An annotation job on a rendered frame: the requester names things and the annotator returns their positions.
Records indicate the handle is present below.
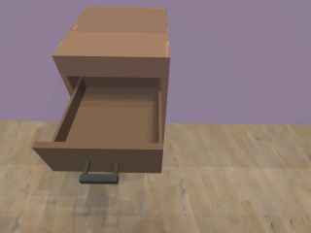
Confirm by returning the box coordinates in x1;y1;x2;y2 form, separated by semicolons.
79;160;120;184

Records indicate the drawer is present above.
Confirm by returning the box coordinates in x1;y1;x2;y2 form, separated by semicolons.
32;76;163;173

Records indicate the cabinet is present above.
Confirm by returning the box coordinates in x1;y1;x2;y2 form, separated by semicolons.
52;6;171;174

